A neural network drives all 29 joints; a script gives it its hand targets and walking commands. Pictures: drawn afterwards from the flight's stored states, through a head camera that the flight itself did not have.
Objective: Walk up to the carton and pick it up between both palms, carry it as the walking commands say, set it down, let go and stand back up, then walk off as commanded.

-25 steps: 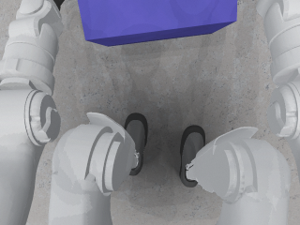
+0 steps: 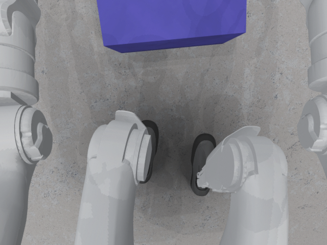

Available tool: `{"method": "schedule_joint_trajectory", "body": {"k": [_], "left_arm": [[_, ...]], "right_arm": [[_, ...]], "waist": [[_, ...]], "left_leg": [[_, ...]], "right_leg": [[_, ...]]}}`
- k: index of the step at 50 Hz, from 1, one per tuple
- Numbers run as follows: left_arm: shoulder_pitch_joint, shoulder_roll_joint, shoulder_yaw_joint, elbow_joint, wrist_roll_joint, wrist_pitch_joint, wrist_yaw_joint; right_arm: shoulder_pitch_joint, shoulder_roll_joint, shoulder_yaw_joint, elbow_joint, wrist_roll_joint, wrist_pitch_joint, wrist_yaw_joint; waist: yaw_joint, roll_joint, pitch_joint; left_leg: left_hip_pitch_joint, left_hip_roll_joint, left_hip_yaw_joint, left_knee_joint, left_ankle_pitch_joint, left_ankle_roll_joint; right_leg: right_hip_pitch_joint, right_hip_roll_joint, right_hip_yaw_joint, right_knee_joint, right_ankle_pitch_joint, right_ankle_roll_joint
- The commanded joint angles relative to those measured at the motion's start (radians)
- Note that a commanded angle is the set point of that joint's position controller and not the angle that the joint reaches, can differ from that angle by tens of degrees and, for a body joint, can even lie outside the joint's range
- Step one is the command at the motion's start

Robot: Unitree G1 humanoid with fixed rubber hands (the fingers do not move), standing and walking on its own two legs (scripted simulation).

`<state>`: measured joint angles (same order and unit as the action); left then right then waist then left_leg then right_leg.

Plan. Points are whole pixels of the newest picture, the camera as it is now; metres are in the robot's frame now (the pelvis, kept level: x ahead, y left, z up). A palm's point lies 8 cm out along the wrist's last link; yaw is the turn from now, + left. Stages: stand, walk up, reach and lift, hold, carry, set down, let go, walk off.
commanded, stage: set down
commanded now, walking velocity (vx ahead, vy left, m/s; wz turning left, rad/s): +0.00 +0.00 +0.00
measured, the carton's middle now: out of the picture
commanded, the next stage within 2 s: let go in 1.16 s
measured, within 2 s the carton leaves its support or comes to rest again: neither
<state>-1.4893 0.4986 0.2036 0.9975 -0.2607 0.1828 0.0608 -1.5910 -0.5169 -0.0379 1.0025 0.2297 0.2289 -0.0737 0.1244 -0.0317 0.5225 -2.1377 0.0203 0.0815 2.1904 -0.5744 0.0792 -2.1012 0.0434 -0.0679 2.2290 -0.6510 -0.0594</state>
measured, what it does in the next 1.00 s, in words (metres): rises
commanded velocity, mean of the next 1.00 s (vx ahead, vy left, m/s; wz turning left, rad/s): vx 0.00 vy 0.00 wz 0.00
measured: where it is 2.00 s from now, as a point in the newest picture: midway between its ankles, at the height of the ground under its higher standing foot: (172, 168)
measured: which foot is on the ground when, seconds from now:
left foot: down 0.00-1.00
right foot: down 0.00-1.00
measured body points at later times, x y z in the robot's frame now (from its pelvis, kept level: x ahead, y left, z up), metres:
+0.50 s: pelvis -0.02 +0.00 +0.12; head +0.36 +0.04 +0.34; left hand +0.55 +0.32 +0.00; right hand +0.63 -0.14 +0.01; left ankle +0.12 +0.10 -0.34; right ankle +0.10 -0.10 -0.34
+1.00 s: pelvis -0.01 +0.00 +0.25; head +0.36 +0.05 +0.50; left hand +0.54 +0.32 +0.14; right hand +0.63 -0.15 +0.16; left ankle +0.12 +0.10 -0.34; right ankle +0.10 -0.10 -0.34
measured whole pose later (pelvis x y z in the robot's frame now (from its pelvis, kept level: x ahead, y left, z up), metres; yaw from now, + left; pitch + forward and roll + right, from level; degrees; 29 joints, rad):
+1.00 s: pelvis -0.01 +0.00 +0.25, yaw +1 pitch +28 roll -2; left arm -1.44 0.50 0.28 0.77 -0.22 0.41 0.03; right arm -1.57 -0.58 -0.14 0.89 0.17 0.40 0.03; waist 0.11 -0.01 0.52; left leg -1.43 -0.04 0.00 1.24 -0.30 0.04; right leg -1.39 0.08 -0.01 1.26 -0.36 -0.02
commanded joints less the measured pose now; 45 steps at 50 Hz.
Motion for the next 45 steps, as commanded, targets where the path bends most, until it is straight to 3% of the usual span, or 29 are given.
{"method": "schedule_joint_trajectory", "body": {"k": [1,2,3,4,6,7,9,11,13,14,15,16,17,22,23,25,26,28,31,32,33,34,37,38,40,42,43,44,45], "left_arm": [[-0.314,0.226,0.028,-0.255,-0.023,0.022,-0.005],[-0.292,0.252,0.042,-0.164,-0.015,0.027,-0.012],[-0.313,0.244,0.045,-0.218,-0.009,0.034,-0.011],[-0.282,0.210,0.029,-0.190,-0.025,0.041,-0.021],[-0.304,0.258,0.060,-0.332,-0.005,0.051,-0.016],[-0.307,0.243,0.060,-0.226,-0.012,0.058,-0.021],[-0.320,0.283,0.080,-0.313,0.002,0.085,-0.018],[-0.325,0.261,0.064,-0.303,-0.009,0.111,-0.020],[-0.335,0.285,0.077,-0.260,-0.004,0.132,-0.020],[-0.364,0.302,0.084,-0.357,-0.011,0.136,-0.022],[-0.351,0.333,0.121,-0.347,0.006,0.139,-0.018],[-0.332,0.296,0.094,-0.362,-0.016,0.147,-0.022],[-0.345,0.330,0.115,-0.358,-0.004,0.156,-0.020],[-0.333,0.293,0.093,-0.329,-0.014,0.191,-0.037],[-0.330,0.292,0.095,-0.388,-0.004,0.195,-0.037],[-0.329,0.301,0.113,-0.418,-0.005,0.203,-0.036],[-0.298,0.307,0.117,-0.368,-0.004,0.206,-0.036],[-0.296,0.313,0.111,-0.475,-0.003,0.207,-0.038],[-0.285,0.308,0.102,-0.406,-0.010,0.219,-0.036],[-0.311,0.281,0.086,-0.470,-0.025,0.223,-0.036],[-0.313,0.298,0.089,-0.397,-0.030,0.226,-0.035],[-0.301,0.302,0.107,-0.478,-0.018,0.224,-0.033],[-0.307,0.291,0.098,-0.473,-0.005,0.221,-0.037],[-0.270,0.287,0.110,-0.485,-0.007,0.223,-0.034],[-0.254,0.274,0.099,-0.410,0.006,0.225,-0.028],[-0.272,0.251,0.091,-0.375,0.016,0.225,-0.028],[-0.265,0.251,0.116,-0.393,0.023,0.215,-0.031],[-0.253,0.248,0.113,-0.415,0.025,0.210,-0.034],[-0.274,0.233,0.109,-0.444,0.010,0.205,-0.033]], "right_arm": [[-0.378,-0.193,-0.045,-0.168,-0.020,0.011,-0.001],[-0.370,-0.174,-0.025,-0.102,-0.027,0.025,0.002],[-0.373,-0.177,-0.031,-0.103,-0.041,0.033,0.007],[-0.368,-0.159,-0.032,-0.104,-0.051,0.035,0.007],[-0.403,-0.212,-0.080,-0.247,-0.046,0.040,0.006],[-0.393,-0.204,-0.078,-0.139,-0.052,0.047,0.005],[-0.407,-0.198,-0.081,-0.244,-0.028,0.064,0.011],[-0.441,-0.211,-0.083,-0.224,-0.019,0.088,0.019],[-0.466,-0.217,-0.071,-0.195,-0.023,0.108,0.021],[-0.485,-0.213,-0.068,-0.290,-0.020,0.111,0.019],[-0.472,-0.208,-0.062,-0.270,-0.020,0.120,0.018],[-0.477,-0.229,-0.089,-0.312,-0.030,0.123,0.023],[-0.469,-0.237,-0.071,-0.290,-0.020,0.131,0.020],[-0.439,-0.247,-0.095,-0.231,-0.044,0.165,0.036],[-0.415,-0.232,-0.081,-0.264,-0.029,0.172,0.041],[-0.417,-0.264,-0.102,-0.318,-0.041,0.176,0.045],[-0.429,-0.264,-0.098,-0.318,-0.018,0.175,0.046],[-0.387,-0.287,-0.123,-0.358,-0.031,0.173,0.051],[-0.399,-0.275,-0.104,-0.328,-0.028,0.185,0.056],[-0.394,-0.308,-0.134,-0.362,-0.041,0.183,0.058],[-0.419,-0.293,-0.111,-0.310,-0.029,0.189,0.063],[-0.403,-0.309,-0.133,-0.383,-0.037,0.180,0.065],[-0.413,-0.289,-0.111,-0.399,-0.015,0.184,0.069],[-0.361,-0.312,-0.128,-0.412,-0.023,0.185,0.069],[-0.337,-0.290,-0.124,-0.315,-0.021,0.184,0.081],[-0.307,-0.288,-0.135,-0.240,-0.052,0.179,0.091],[-0.361,-0.275,-0.118,-0.297,-0.035,0.168,0.100],[-0.338,-0.270,-0.120,-0.323,-0.053,0.162,0.098],[-0.365,-0.273,-0.112,-0.356,-0.045,0.156,0.098]], "waist": [[0.031,-0.007,-1.671],[0.034,-0.034,-1.609],[0.050,-0.020,-1.610],[0.018,-0.052,-1.606],[0.036,0.008,-1.785],[0.015,-0.004,-1.687],[0.040,0.016,-1.817],[0.045,0.039,-1.778],[0.057,0.003,-1.775],[0.046,-0.022,-1.839],[0.073,-0.041,-1.856],[0.044,-0.026,-1.874],[0.059,-0.024,-1.905],[0.023,-0.010,-1.881],[0.045,0.023,-1.957],[0.035,0.003,-2.016],[0.048,0.010,-2.001],[0.024,0.025,-2.054],[0.026,0.000,-2.030],[-0.003,0.007,-2.069],[0.002,-0.021,-1.998],[0.002,-0.032,-2.053],[0.030,0.018,-2.100],[0.016,0.023,-2.138],[0.030,0.034,-2.022],[-0.014,0.036,-1.929],[0.048,0.005,-1.928],[0.015,-0.025,-1.998],[0.016,-0.036,-2.028]], "left_leg": [[0.887,-0.026,-0.137,-0.222,0.582,-0.055],[0.822,-0.022,-0.126,-0.236,0.519,-0.054],[0.790,-0.026,-0.115,-0.255,0.512,-0.059],[0.778,-0.023,-0.127,-0.276,0.502,-0.055],[0.938,-0.036,-0.124,-0.289,0.617,-0.059],[0.830,-0.029,-0.118,-0.307,0.532,-0.060],[0.953,-0.038,-0.122,-0.340,0.585,-0.053],[0.953,-0.039,-0.120,-0.391,0.525,-0.059],[0.905,-0.039,-0.105,-0.421,0.475,-0.059],[0.906,-0.036,-0.093,-0.431,0.501,-0.061],[0.877,-0.042,-0.092,-0.452,0.492,-0.058],[0.926,-0.046,-0.112,-0.478,0.523,-0.052],[0.949,-0.044,-0.107,-0.480,0.521,-0.053],[0.967,-0.048,-0.102,-0.576,0.483,-0.066],[1.046,-0.048,-0.097,-0.601,0.527,-0.071],[1.075,-0.053,-0.093,-0.623,0.566,-0.071],[1.107,-0.057,-0.097,-0.632,0.578,-0.063],[1.164,-0.061,-0.100,-0.659,0.643,-0.073],[1.177,-0.059,-0.102,-0.732,0.599,-0.074],[1.238,-0.060,-0.112,-0.742,0.608,-0.078],[1.203,-0.054,-0.112,-0.760,0.563,-0.074],[1.218,-0.055,-0.110,-0.784,0.602,-0.080],[1.275,-0.062,-0.098,-0.833,0.630,-0.081],[1.339,-0.059,-0.096,-0.863,0.647,-0.088],[1.381,-0.055,-0.119,-0.898,0.641,-0.080],[1.398,-0.041,-0.122,-0.940,0.594,-0.095],[1.382,-0.053,-0.109,-0.971,0.581,-0.090],[1.388,-0.055,-0.100,-0.984,0.605,-0.086],[1.388,-0.048,-0.110,-1.015,0.632,-0.088]], "right_leg": [[0.527,0.041,0.090,-0.209,0.297,0.007],[0.527,0.037,0.090,-0.228,0.259,0.006],[0.542,0.038,0.098,-0.239,0.272,0.004],[0.581,0.035,0.084,-0.256,0.283,0.007],[0.603,0.050,0.096,-0.289,0.344,0.008],[0.602,0.041,0.095,-0.312,0.308,0.000],[0.631,0.055,0.079,-0.329,0.324,0.005],[0.614,0.057,0.080,-0.382,0.264,0.000],[0.666,0.047,0.085,-0.412,0.241,0.001],[0.733,0.048,0.089,-0.429,0.298,0.003],[0.776,0.045,0.093,-0.444,0.322,0.006],[0.778,0.052,0.079,-0.449,0.342,0.013],[0.782,0.051,0.084,-0.458,0.337,0.013],[0.813,0.053,0.075,-0.559,0.314,0.013],[0.851,0.054,0.076,-0.584,0.339,0.011],[0.907,0.063,0.078,-0.610,0.397,0.013],[0.881,0.064,0.076,-0.623,0.387,0.018],[0.916,0.071,0.070,-0.649,0.441,0.010],[0.977,0.058,0.070,-0.723,0.421,0.015],[0.967,0.062,0.069,-0.741,0.412,0.013],[0.953,0.057,0.064,-0.762,0.370,0.010],[1.021,0.054,0.068,-0.789,0.440,0.015],[1.094,0.053,0.080,-0.831,0.464,0.022],[1.152,0.055,0.099,-0.878,0.487,0.012],[1.052,0.060,0.082,-0.905,0.424,0.016],[1.032,0.056,0.081,-0.971,0.380,0.015],[1.090,0.043,0.097,-1.006,0.388,0.019],[1.186,0.049,0.101,-1.018,0.447,0.023],[1.241,0.047,0.097,-1.020,0.483,0.024]]}}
